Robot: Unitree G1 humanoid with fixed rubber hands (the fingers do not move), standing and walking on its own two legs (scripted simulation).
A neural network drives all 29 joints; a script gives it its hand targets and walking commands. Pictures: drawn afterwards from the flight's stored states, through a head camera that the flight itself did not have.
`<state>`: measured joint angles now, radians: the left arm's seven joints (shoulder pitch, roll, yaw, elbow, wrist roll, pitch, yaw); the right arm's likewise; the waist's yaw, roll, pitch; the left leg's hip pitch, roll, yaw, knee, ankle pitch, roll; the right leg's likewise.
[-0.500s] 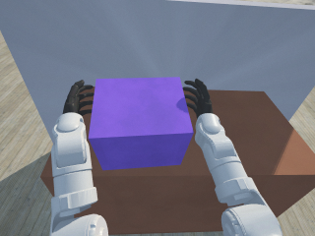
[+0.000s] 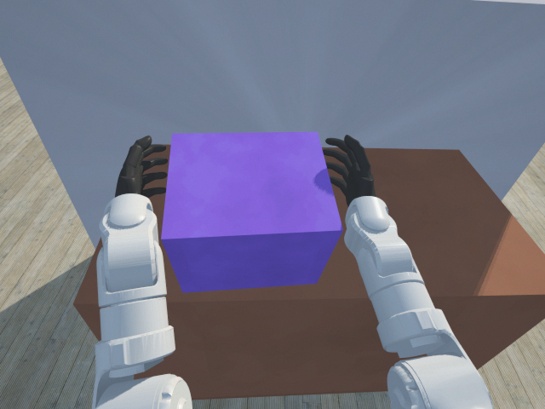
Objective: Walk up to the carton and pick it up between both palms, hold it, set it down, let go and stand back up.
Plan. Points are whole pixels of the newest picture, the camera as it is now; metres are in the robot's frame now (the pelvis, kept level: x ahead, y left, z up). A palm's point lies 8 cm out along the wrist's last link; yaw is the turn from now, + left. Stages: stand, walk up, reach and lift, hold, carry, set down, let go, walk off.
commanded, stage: hold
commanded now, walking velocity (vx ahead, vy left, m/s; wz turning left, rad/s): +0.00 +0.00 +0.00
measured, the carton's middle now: (249, 213) +0.39 +0.01 +0.10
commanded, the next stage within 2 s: none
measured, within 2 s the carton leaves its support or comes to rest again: neither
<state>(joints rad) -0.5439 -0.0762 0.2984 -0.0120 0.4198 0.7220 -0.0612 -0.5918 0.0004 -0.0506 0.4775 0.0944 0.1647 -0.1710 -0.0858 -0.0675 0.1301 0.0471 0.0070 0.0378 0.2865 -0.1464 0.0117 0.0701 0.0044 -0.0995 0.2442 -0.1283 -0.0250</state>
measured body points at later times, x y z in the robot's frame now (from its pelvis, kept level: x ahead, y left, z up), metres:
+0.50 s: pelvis -0.01 -0.01 +0.00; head -0.04 +0.02 +0.45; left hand +0.36 +0.16 +0.18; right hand +0.36 -0.15 +0.17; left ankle +0.02 +0.11 -0.75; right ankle +0.02 -0.10 -0.75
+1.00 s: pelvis +0.00 +0.00 +0.00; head -0.03 +0.03 +0.45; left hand +0.36 +0.17 +0.17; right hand +0.37 -0.14 +0.17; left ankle +0.02 +0.11 -0.75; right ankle +0.02 -0.10 -0.75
